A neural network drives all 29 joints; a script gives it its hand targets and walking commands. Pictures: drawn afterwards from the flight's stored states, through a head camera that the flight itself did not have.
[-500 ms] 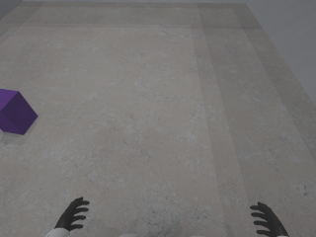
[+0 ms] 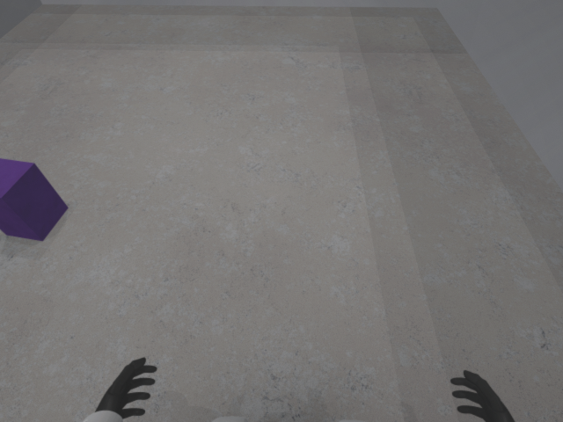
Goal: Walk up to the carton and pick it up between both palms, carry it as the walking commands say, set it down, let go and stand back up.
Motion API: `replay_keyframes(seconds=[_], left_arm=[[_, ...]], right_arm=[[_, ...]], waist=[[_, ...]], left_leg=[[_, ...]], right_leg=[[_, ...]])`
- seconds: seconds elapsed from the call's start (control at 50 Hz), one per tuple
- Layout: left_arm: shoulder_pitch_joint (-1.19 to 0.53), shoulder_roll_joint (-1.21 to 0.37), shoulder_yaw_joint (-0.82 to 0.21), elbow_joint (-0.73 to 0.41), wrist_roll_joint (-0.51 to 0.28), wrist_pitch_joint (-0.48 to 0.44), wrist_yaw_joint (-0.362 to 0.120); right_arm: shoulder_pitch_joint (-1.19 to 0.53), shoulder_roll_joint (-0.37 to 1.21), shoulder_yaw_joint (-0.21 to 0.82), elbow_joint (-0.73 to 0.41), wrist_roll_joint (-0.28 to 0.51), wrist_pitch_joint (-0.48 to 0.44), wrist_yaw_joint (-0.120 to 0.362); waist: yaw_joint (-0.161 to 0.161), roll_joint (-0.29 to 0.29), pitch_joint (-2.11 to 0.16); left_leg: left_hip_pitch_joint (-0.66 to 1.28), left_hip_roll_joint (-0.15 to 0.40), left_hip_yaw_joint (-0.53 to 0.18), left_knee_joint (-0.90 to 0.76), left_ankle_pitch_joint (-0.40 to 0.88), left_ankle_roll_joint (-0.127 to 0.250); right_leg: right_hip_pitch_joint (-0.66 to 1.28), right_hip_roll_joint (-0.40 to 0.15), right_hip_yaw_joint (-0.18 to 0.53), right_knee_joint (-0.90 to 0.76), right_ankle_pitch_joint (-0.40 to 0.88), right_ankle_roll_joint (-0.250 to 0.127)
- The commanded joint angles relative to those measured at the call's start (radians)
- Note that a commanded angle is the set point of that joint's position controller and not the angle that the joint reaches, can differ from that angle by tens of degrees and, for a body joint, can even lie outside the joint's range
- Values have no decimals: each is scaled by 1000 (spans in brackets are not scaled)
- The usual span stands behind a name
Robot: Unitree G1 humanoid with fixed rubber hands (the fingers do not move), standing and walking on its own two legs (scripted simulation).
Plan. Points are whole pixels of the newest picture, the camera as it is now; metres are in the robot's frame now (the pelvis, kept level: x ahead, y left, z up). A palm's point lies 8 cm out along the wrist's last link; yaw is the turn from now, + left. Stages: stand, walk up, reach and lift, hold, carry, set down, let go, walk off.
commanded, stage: stand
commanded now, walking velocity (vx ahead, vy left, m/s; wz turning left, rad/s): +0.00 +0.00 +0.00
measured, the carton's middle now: (19, 200) +0.96 +1.16 -0.61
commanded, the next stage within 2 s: walk up in 1.04 s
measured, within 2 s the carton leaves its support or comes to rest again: neither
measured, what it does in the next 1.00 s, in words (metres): stands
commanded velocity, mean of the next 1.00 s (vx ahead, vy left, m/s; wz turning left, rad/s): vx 0.00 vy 0.00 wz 0.00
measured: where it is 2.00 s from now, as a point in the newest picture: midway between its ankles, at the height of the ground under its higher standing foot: outside the picture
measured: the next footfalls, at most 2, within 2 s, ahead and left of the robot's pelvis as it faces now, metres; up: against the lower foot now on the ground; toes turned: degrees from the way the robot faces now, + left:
right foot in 1.72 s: +0.02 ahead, -0.11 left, +0.00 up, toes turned +11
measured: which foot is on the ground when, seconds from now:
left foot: down 0.00-1.00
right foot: down 0.00-1.00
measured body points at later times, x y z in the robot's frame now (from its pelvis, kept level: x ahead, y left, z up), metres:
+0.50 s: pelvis -0.01 +0.00 +0.00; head -0.01 -0.01 +0.45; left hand +0.13 +0.27 -0.10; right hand +0.12 -0.29 -0.10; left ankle +0.00 +0.12 -0.72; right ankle +0.00 -0.12 -0.72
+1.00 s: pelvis -0.02 +0.00 +0.01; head -0.02 -0.01 +0.46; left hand +0.11 +0.27 -0.10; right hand +0.09 -0.30 -0.10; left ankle +0.00 +0.12 -0.72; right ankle +0.00 -0.12 -0.72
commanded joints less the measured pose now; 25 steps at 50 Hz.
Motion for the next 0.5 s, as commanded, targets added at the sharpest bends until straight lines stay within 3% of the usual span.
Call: replay_keyframes(seconds=[0.0, 0.04, 0.06, 0.1, 0.12, 0.14, 0.18, 0.24, 0.26, 0.28, 0.36, 0.42, 0.44, 0.46, 0.48], left_arm=[[-65, 241, 74, -30, 9, -37, 2], [-84, 242, 71, -27, 3, -38, 0], [-74, 226, 67, -18, -2, -37, 1], [-84, 240, 67, -13, 8, -33, 0], [-79, 224, 68, -9, 9, -35, 2], [-74, 242, 72, -14, 6, -35, 1], [-84, 254, 68, -1, 5, -31, 3], [-101, 242, 60, 1, 12, -38, 1], [-97, 242, 64, 4, 3, -37, -3], [-117, 246, 62, 7, 11, -41, -2], [-102, 246, 68, 15, 1, -36, 2], [-83, 257, 63, 43, 6, -33, 7], [-88, 251, 61, 51, 2, -39, 5], [-116, 257, 67, 38, 2, -41, 5], [-97, 236, 58, 35, 1, -43, 1]], right_arm=[[-63, -206, -67, 4, -15, -40, -9], [-83, -179, -58, -13, -8, -42, -7], [-52, -183, -49, 1, -9, -42, -12], [-73, -196, -59, 8, -11, -44, -11], [-51, -185, -55, 21, -13, -43, -10], [-64, -208, -57, 9, -12, -42, -8], [-73, -189, -55, 27, -6, -39, -7], [-76, -193, -55, 36, -6, -38, -6], [-85, -173, -56, 25, -5, -43, -8], [-87, -168, -54, 30, -14, -40, -10], [-81, -198, -59, 47, -8, -40, -6], [-93, -193, -54, 48, -9, -38, -6], [-74, -176, -48, 50, -6, -37, -7], [-56, -189, -49, 64, -9, -38, -6], [-67, -206, -56, 71, -16, -35, -7]], waist=[[10, -19, -115], [-12, -29, -112], [-3, 5, -106], [5, -2, -99], [7, -33, -80], [15, 0, -90], [6, -46, -84], [-5, -60, -78], [-3, -27, -75], [-10, -54, -53], [-5, -47, -116], [-9, -1, -64], [-9, -41, -59], [-4, -81, -91], [0, -50, -97]], left_leg=[[59, 83, -94, -129, 310, 70], [76, 85, -87, -141, 288, 65], [67, 93, -114, -144, 284, 78], [48, 92, -117, -160, 263, 73], [45, 89, -128, -179, 255, 79], [44, 93, -116, -166, 283, 76], [48, 82, -103, -166, 252, 68], [63, 79, -90, -157, 214, 65], [53, 75, -96, -163, 213, 68], [57, 78, -93, -167, 214, 71], [88, 91, -101, -171, 238, 70], [60, 92, -103, -167, 248, 78], [49, 74, -84, -166, 233, 64], [65, 87, -95, -176, 258, 74], [79, 90, -107, -186, 240, 70]], right_leg=[[64, -93, 100, -147, 284, -82], [49, -98, 104, -155, 268, -81], [52, -92, 100, -144, 248, -84], [50, -83, 90, -138, 222, -83], [58, -88, 103, -155, 206, -83], [56, -91, 97, -152, 219, -80], [51, -91, 92, -170, 209, -78], [33, -109, 129, -210, 190, -84], [43, -101, 117, -211, 195, -78], [18, -114, 140, -211, 178, -85], [47, -92, 111, -183, 203, -79], [58, -111, 131, -224, 246, -80], [74, -130, 153, -233, 250, -82], [74, -115, 131, -199, 271, -86], [65, -107, 127, -197, 234, -80]])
